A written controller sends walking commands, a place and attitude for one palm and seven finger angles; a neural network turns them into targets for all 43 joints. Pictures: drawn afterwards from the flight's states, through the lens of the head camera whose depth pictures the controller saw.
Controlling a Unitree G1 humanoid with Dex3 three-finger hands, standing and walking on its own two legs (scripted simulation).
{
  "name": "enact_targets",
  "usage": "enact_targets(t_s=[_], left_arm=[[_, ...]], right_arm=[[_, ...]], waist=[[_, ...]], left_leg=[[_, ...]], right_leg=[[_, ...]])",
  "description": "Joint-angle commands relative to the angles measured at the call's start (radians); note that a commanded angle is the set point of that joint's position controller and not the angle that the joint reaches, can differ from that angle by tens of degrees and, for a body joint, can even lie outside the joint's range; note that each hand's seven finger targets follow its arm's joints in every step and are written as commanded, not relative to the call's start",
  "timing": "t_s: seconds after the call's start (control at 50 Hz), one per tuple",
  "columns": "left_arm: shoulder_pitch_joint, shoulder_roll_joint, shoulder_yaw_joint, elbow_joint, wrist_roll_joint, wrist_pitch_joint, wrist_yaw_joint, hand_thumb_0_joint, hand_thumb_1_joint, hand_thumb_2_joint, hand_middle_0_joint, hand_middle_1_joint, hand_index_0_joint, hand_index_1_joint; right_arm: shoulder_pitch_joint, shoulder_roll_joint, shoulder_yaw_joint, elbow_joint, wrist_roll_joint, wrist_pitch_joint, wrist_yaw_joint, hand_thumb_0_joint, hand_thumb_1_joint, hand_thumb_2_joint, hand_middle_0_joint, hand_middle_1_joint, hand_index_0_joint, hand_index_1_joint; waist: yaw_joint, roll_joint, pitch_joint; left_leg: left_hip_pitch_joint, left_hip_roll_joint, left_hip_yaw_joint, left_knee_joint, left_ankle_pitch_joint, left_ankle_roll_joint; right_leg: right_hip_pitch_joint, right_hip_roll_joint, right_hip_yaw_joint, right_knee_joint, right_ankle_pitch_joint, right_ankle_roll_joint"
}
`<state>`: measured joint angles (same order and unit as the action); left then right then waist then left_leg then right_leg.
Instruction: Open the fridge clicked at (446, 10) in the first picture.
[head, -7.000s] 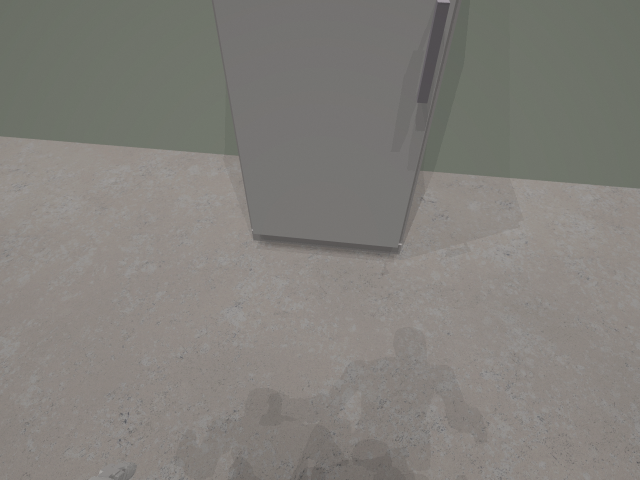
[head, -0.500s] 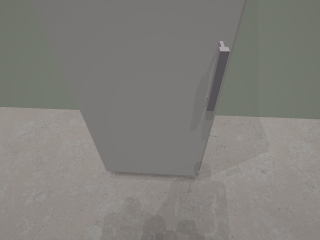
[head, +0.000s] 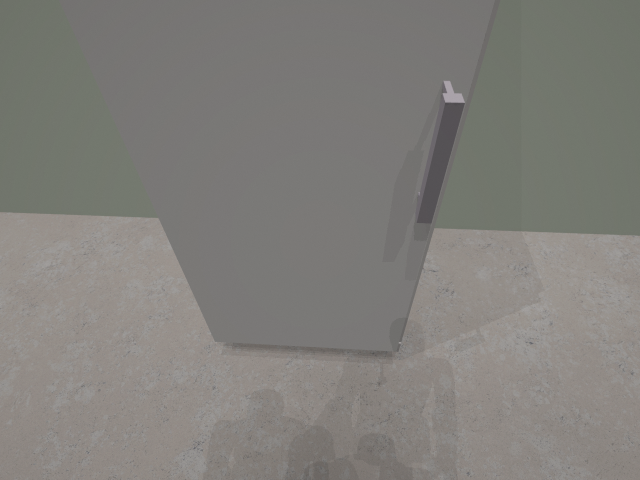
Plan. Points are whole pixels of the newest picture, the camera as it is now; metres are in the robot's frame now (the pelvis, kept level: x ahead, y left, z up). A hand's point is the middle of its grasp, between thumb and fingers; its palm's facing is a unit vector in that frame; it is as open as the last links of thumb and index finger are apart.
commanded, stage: look again from close up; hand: right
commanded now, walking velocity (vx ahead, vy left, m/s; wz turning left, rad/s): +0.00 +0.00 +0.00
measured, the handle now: (434, 157) +0.59 -0.16 +0.09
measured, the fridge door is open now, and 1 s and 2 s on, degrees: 0 0 0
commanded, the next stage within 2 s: shuffle to correct the standing spot in 0.98 s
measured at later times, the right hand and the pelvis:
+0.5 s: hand out of the picture -0.01 -0.16 -0.18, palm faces +0.04 +0.99 -0.15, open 7.4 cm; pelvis +0.01 +0.00 +0.00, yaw +1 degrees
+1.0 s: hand out of the picture +0.00 -0.16 -0.18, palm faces +0.04 +0.99 -0.15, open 7.4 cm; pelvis +0.02 +0.00 +0.00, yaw +1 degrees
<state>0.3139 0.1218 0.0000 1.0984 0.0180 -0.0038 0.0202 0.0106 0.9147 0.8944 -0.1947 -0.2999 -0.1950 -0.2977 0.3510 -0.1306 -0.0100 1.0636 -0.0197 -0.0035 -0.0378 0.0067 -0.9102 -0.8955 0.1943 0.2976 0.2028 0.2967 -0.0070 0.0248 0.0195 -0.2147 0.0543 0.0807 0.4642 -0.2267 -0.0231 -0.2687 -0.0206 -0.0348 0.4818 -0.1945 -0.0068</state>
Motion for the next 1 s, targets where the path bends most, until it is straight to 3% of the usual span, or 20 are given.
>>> enact_targets(t_s=[0.0,0.26,0.42,0.5,0.8,0.98], left_arm=[[0.043,0.096,0.021,-0.030,-0.006,-0.020,0.002,0.000,0.900,0.900,-0.200,-0.300,-0.200,-0.300],[0.047,0.095,0.021,-0.024,-0.005,-0.017,0.003,0.000,0.900,0.900,-0.200,-0.300,-0.200,-0.300],[0.043,0.096,0.020,-0.022,-0.006,-0.020,0.004,0.000,0.900,0.900,-0.200,-0.300,-0.200,-0.300],[0.042,0.095,0.019,-0.017,-0.007,-0.023,0.005,0.000,0.900,0.900,-0.200,-0.300,-0.200,-0.300],[0.041,0.097,0.018,-0.012,-0.006,-0.022,0.007,0.000,0.900,0.900,-0.200,-0.300,-0.200,-0.300],[0.043,0.096,0.017,-0.008,-0.007,-0.023,0.008,0.000,0.900,0.900,-0.200,-0.300,-0.200,-0.300]], right_arm=[[0.084,-0.075,-0.017,-0.018,0.000,-0.018,-0.002,0.000,-0.900,-0.900,0.200,0.300,0.200,0.300],[0.077,-0.074,-0.016,-0.011,0.000,-0.017,-0.002,0.000,-0.900,-0.900,0.200,0.300,0.200,0.300],[0.079,-0.077,-0.015,-0.007,0.001,-0.021,-0.002,0.000,-0.900,-0.900,0.200,0.300,0.200,0.300],[0.078,-0.078,-0.014,-0.004,0.001,-0.022,-0.002,0.000,-0.900,-0.900,0.200,0.300,0.200,0.300],[0.074,-0.073,-0.013,0.005,0.001,-0.017,-0.002,0.000,-0.900,-0.900,0.200,0.300,0.200,0.300],[0.075,-0.074,-0.012,0.008,0.001,-0.018,-0.002,0.000,-0.900,-0.900,0.200,0.300,0.200,0.300]], waist=[[-0.004,-0.040,0.062],[0.001,-0.023,0.083],[0.000,-0.008,0.053],[-0.001,-0.018,0.047],[-0.002,-0.044,0.072],[-0.005,-0.030,0.074]], left_leg=[[-0.005,0.055,-0.071,-0.097,-0.014,0.043],[-0.019,0.055,-0.075,-0.111,-0.039,0.042],[-0.004,0.057,-0.082,-0.111,0.001,0.042],[0.004,0.058,-0.079,-0.110,0.022,0.041],[-0.001,0.053,-0.077,-0.111,0.008,0.038],[0.004,0.053,-0.075,-0.114,0.019,0.037]], right_leg=[[-0.048,-0.075,0.092,-0.135,-0.051,-0.011],[-0.033,-0.070,0.084,-0.146,-0.077,-0.008],[-0.001,-0.072,0.073,-0.126,-0.010,-0.010],[0.009,-0.075,0.066,-0.119,0.030,-0.009],[0.004,-0.078,0.077,-0.144,-0.010,-0.010],[0.012,-0.079,0.071,-0.137,0.014,-0.010]])
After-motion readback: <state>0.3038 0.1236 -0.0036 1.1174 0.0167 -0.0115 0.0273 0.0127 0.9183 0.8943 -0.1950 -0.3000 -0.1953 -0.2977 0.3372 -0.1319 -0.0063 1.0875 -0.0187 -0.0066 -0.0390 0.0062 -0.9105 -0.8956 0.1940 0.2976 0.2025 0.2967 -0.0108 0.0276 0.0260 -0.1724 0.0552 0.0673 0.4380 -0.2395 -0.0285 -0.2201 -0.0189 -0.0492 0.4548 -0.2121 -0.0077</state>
